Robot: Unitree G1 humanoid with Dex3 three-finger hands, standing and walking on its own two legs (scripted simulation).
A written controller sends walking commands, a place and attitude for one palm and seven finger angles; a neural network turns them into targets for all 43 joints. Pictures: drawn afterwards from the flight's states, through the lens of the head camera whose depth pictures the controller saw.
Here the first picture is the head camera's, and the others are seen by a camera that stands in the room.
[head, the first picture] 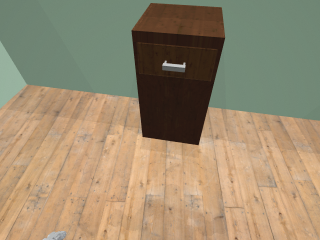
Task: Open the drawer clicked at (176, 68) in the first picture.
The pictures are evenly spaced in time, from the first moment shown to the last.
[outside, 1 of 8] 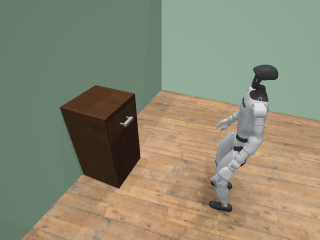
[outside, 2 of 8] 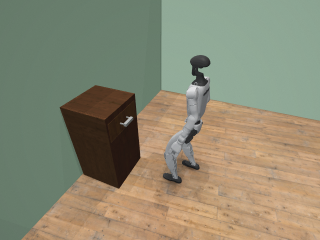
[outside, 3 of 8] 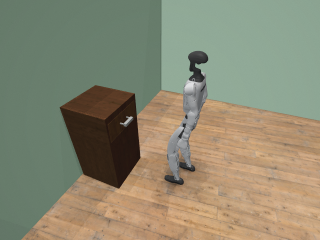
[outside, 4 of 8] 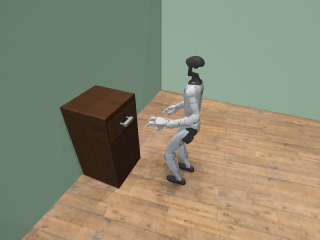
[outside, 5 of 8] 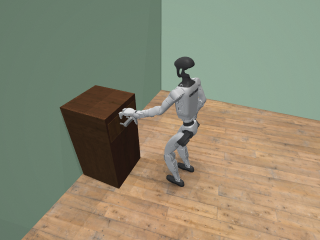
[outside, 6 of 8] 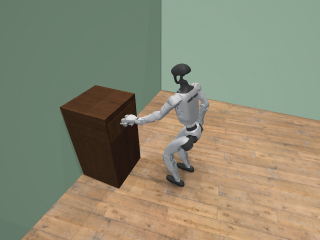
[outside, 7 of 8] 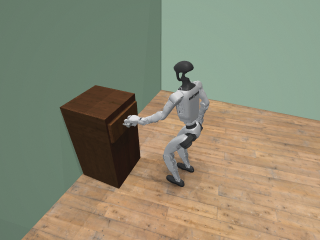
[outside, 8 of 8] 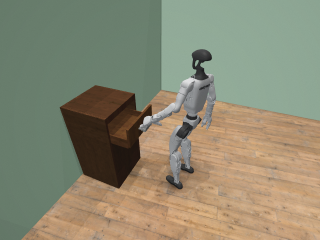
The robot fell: no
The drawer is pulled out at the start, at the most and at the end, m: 0.00 0.18 0.18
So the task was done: yes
